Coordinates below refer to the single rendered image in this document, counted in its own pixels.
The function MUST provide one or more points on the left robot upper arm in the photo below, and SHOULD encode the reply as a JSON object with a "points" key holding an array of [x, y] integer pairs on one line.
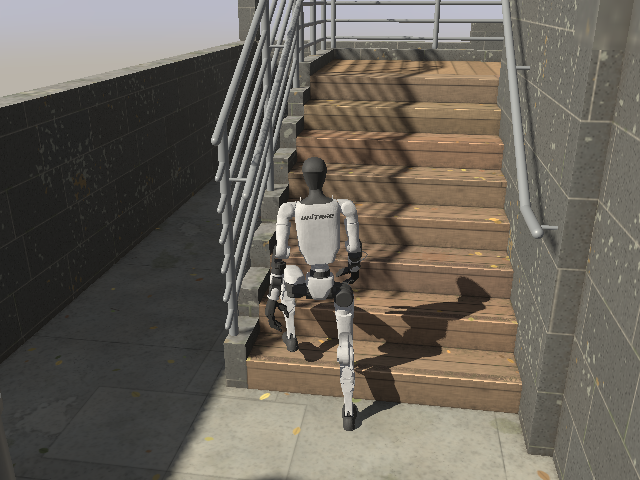
{"points": [[285, 213]]}

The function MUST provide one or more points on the left robot forearm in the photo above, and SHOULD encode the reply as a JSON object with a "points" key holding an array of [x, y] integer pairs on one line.
{"points": [[276, 277]]}

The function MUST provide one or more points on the robot right hand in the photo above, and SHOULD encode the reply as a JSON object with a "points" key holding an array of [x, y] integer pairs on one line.
{"points": [[346, 270]]}

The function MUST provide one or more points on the humanoid robot torso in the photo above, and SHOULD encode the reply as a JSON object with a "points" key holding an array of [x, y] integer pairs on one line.
{"points": [[318, 234]]}

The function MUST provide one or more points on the robot left hand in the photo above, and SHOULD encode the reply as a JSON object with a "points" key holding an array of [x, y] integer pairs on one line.
{"points": [[270, 310]]}

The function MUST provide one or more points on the robot right foot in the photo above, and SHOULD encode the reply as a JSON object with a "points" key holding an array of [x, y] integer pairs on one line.
{"points": [[349, 421]]}

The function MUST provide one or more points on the right robot forearm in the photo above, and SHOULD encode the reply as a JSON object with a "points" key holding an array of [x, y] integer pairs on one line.
{"points": [[354, 260]]}

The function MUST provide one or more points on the right robot upper arm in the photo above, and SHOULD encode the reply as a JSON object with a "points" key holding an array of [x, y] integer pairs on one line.
{"points": [[348, 209]]}

